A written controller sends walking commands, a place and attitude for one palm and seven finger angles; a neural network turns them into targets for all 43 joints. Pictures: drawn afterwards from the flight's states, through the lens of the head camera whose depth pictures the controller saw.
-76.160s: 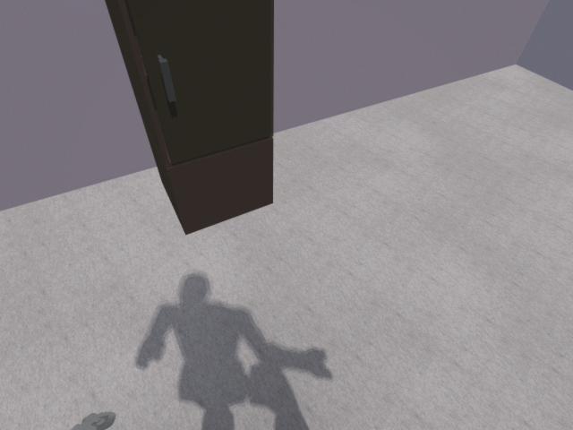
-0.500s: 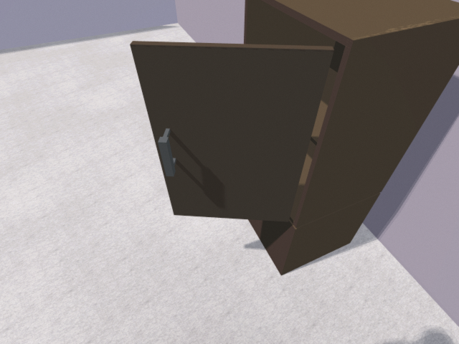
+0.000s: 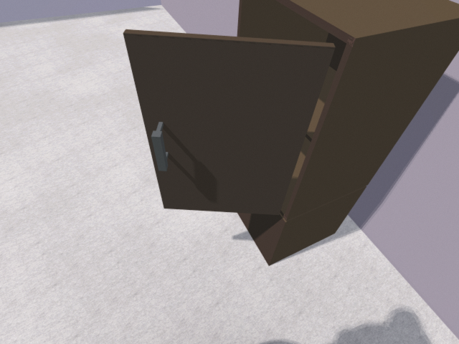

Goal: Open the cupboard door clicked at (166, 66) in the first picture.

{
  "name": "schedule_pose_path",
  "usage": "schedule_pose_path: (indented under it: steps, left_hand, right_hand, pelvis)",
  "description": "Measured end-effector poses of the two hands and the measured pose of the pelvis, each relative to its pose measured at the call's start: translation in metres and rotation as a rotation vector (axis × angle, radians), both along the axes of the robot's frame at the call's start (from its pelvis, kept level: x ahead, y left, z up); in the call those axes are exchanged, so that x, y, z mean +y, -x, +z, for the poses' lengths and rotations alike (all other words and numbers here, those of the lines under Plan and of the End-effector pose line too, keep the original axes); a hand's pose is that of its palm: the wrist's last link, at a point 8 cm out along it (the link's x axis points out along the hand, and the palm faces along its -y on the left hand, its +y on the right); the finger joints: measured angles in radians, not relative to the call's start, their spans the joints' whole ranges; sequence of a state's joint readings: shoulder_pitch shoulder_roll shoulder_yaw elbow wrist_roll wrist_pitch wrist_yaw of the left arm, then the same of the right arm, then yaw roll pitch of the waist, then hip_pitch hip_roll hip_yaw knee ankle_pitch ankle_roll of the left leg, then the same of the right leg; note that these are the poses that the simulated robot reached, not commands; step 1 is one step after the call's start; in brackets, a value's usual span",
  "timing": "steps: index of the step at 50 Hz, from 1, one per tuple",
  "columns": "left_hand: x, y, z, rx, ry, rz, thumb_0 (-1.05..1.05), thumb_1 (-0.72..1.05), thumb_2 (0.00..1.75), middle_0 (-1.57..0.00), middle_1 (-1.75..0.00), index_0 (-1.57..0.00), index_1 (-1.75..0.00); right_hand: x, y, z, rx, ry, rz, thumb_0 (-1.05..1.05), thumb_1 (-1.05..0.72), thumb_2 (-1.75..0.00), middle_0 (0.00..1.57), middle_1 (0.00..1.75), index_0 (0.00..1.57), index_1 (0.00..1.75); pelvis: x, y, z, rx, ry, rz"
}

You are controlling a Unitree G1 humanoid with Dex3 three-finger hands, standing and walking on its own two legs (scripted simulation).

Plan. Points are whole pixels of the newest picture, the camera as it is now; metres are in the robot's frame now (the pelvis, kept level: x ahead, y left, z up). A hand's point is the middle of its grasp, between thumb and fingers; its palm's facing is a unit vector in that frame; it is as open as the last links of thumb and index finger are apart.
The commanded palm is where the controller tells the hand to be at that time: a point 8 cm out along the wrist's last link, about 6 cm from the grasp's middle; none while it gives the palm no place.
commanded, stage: look again from close up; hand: left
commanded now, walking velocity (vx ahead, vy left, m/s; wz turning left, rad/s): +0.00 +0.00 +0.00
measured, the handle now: (161, 146) +0.56 +0.20 -0.02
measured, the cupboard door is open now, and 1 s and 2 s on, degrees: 61 61 61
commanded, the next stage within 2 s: raise the hand with hooked fingers in 0.38 s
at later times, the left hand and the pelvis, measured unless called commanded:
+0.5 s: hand out of the picture +0.05 +0.17 -0.18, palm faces -0.01 -0.98 -0.18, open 7.4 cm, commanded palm +0.14 +0.22 -0.07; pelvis +0.04 +0.00 +0.00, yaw -1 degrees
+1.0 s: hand (124, 328) +0.16 +0.19 -0.07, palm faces +0.19 -0.98 -0.07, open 9.2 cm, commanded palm +0.17 +0.23 -0.05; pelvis +0.00 -0.05 -0.09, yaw +3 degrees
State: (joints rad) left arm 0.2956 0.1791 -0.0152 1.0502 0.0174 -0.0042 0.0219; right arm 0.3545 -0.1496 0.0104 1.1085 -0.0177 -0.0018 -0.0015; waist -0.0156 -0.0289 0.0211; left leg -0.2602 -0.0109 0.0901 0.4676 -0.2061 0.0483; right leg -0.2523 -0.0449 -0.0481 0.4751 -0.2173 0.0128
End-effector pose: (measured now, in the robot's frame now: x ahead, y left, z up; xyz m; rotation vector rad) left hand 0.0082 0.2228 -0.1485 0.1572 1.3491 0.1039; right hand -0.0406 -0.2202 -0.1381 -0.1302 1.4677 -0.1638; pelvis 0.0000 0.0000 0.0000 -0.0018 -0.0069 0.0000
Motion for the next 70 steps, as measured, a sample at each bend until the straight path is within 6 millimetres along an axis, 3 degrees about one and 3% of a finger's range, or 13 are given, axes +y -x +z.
schedule_pose_path:
  steps: [10,25,27,30,34,37,42,45,47,52,58,63,70]
  left_hand:
    - [-0.001,-0.013,0.001,0.028,-0.003,0.009,0.01,0.91,0.90,-0.20,-0.30,-0.19,-0.30]
    - [-0.004,-0.037,-0.001,0.028,-0.005,0.008,0.01,0.92,0.90,-0.20,-0.30,-0.20,-0.30]
    - [0.007,-0.063,0.017,-0.123,-0.037,0.100,0.03,0.94,0.90,-0.20,-0.30,-0.20,-0.30]
    - [0.021,-0.127,0.073,-0.535,-0.118,0.132,0.04,0.93,0.89,-0.20,-0.32,-0.20,-0.31]
    - [0.009,-0.199,0.144,-0.994,-0.090,0.088,0.03,0.87,0.87,-0.20,-0.35,-0.20,-0.34]
    - [-0.009,-0.221,0.161,-1.243,0.019,0.022,0.02,0.81,0.85,-0.20,-0.38,-0.20,-0.37]
    - [-0.024,-0.192,0.113,-1.286,0.160,-0.103,0.01,0.69,0.80,-0.21,-0.45,-0.21,-0.44]
    - [-0.013,-0.156,0.075,-1.175,0.140,-0.068,0.01,0.62,0.77,-0.22,-0.49,-0.22,-0.48]
    - [-0.001,-0.136,0.068,-1.166,0.080,-0.013,0.01,0.57,0.75,-0.23,-0.52,-0.23,-0.51]
    - [0.015,-0.130,0.104,-1.407,-0.045,-0.016,0.02,0.45,0.70,-0.23,-0.59,-0.23,-0.59]
    - [0.002,-0.187,0.110,-1.367,0.141,-0.243,0.01,0.31,0.64,-0.24,-0.68,-0.23,-0.68]
    - [0.016,-0.209,0.103,-1.187,0.199,-0.161,0.01,0.19,0.59,-0.25,-0.76,-0.25,-0.75]
    - [0.053,-0.194,0.129,-1.328,0.031,-0.056,0.01,0.03,0.53,-0.26,-0.86,-0.26,-0.86]
  right_hand:
    - [0.016,-0.040,-0.005,-0.048,-0.034,0.008,0.01,-0.91,-0.90,0.20,0.30,0.20,0.30]
    - [-0.006,-0.093,0.000,-0.122,0.026,0.031,0.01,-0.93,-0.90,0.20,0.30,0.20,0.30]
    - [-0.010,-0.106,0.006,-0.220,0.045,0.036,0.02,-0.93,-0.90,0.20,0.30,0.20,0.30]
    - [-0.018,-0.135,0.014,-0.422,0.066,0.048,0.02,-0.92,-0.90,0.20,0.30,0.20,0.30]
    - [-0.030,-0.181,0.023,-0.645,0.070,0.091,0.01,-0.92,-0.90,0.20,0.30,0.20,0.30]
    - [-0.042,-0.212,0.032,-0.770,0.082,0.119,0.01,-0.91,-0.90,0.20,0.30,0.20,0.30]
    - [-0.063,-0.252,0.043,-0.900,0.118,0.204,0.01,-0.91,-0.90,0.20,0.30,0.20,0.30]
    - [-0.072,-0.269,0.038,-0.934,0.145,0.260,0.01,-0.91,-0.90,0.20,0.30,0.20,0.30]
    - [-0.075,-0.275,0.030,-0.943,0.153,0.283,0.01,-0.91,-0.90,0.20,0.30,0.20,0.30]
    - [-0.065,-0.272,-0.003,-0.915,0.122,0.307,0.01,-0.91,-0.90,0.20,0.30,0.20,0.30]
    - [-0.046,-0.232,-0.037,-0.824,0.042,0.230,0.01,-0.91,-0.90,0.20,0.30,0.20,0.30]
    - [-0.046,-0.186,-0.036,-0.731,0.041,0.124,0.02,-0.90,-0.90,0.20,0.30,0.20,0.30]
    - [-0.059,-0.153,-0.027,-0.638,0.119,0.116,0.02,-0.90,-0.90,0.20,0.30,0.20,0.30]
  pelvis:
    - [0.003,-0.018,0.001,0.006,-0.002,-0.006]
    - [0.001,-0.041,0.001,0.000,0.001,-0.014]
    - [-0.001,-0.042,0.000,0.000,-0.003,-0.007]
    - [-0.004,-0.043,-0.004,0.010,-0.024,0.010]
    - [-0.008,-0.037,-0.012,0.045,-0.009,0.038]
    - [-0.017,-0.029,-0.025,0.110,-0.012,0.024]
    - [-0.036,-0.016,-0.054,0.182,-0.018,0.018]
    - [-0.045,-0.010,-0.072,0.218,-0.013,0.028]
    - [-0.049,-0.007,-0.082,0.231,0.000,0.038]
    - [-0.055,0.001,-0.100,0.244,0.034,0.061]
    - [-0.054,0.011,-0.103,0.245,0.041,0.056]
    - [-0.047,0.010,-0.088,0.243,0.023,0.032]
    - [-0.030,0.004,-0.079,0.253,0.027,0.026]
